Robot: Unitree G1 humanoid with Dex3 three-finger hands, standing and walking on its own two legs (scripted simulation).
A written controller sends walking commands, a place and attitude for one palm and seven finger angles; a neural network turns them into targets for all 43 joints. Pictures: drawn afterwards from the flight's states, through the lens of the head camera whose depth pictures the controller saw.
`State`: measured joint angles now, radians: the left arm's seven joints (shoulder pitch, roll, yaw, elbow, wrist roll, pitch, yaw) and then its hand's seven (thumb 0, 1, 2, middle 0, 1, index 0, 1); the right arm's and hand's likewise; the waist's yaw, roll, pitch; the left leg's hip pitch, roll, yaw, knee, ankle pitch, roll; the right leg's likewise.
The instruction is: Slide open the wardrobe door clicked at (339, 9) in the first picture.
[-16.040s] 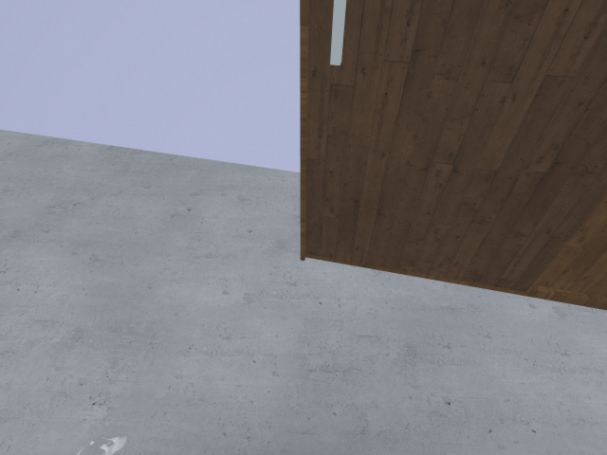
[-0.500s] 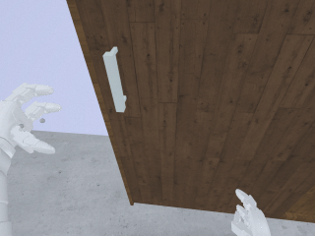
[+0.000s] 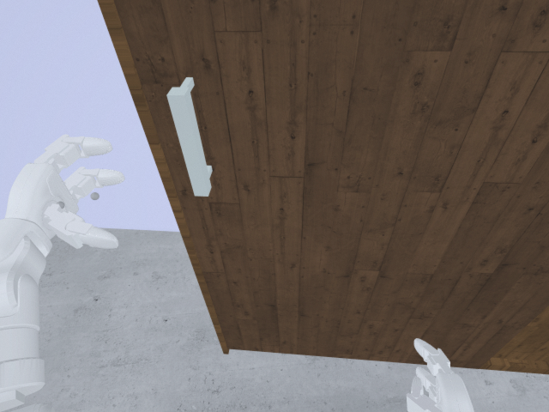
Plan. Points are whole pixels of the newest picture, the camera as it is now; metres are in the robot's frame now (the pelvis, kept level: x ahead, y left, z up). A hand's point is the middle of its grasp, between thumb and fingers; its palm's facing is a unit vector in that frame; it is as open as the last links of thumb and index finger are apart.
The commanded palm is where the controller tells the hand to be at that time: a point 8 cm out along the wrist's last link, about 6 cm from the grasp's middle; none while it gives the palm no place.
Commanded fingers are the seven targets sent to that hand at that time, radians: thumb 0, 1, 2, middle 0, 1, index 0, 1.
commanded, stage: move the hooked fingers beside the handle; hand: left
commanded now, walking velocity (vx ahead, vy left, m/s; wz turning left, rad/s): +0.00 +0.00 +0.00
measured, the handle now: (195, 139) +0.46 +0.17 +0.19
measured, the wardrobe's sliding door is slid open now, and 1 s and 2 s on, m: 0.00 0.00 0.00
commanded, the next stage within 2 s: none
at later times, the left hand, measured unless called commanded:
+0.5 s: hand (111, 177) +0.35 +0.26 +0.20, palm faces +0.08 -1.00 -0.04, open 14.0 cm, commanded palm +0.32 +0.29 +0.20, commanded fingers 0.00 -0.50 0.30 -0.30 -1.20 -0.30 -1.20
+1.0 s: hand (136, 158) +0.39 +0.24 +0.20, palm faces +0.03 -1.00 -0.01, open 14.0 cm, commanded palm +0.37 +0.28 +0.19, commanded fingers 0.00 -0.50 0.30 -0.30 -1.20 -0.30 -1.20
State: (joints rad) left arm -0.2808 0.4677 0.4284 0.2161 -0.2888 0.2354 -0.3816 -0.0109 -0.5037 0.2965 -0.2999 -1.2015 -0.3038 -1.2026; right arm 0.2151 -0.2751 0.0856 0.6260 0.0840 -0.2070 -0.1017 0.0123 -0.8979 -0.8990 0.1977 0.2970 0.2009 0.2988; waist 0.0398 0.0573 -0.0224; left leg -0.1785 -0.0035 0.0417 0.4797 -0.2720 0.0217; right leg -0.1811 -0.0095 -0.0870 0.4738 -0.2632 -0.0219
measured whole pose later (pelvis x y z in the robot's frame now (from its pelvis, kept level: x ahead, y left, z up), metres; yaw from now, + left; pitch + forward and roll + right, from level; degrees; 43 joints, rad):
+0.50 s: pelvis +0.00 +0.00 +0.00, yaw +0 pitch -1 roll +0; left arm -0.42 0.48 0.41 0.41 -0.26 0.19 -0.36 -0.01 -0.50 0.30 -0.30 -1.20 -0.30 -1.20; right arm 0.22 -0.28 0.08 0.63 0.09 -0.17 -0.11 0.01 -0.90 -0.90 0.20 0.30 0.20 0.30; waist 0.02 0.05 -0.03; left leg -0.19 0.00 0.04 0.48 -0.27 0.02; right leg -0.19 0.00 -0.09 0.47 -0.26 -0.03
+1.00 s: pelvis +0.00 +0.00 +0.00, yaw -1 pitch +0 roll +0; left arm -0.58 0.48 0.37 0.61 -0.24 0.11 -0.34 -0.01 -0.50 0.30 -0.30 -1.20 -0.30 -1.20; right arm 0.28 -0.29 0.07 0.66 0.09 -0.15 -0.11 0.01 -0.90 -0.90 0.20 0.30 0.20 0.30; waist -0.01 0.05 -0.04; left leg -0.22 0.01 0.05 0.48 -0.27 0.02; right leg -0.23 0.00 -0.08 0.47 -0.25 -0.03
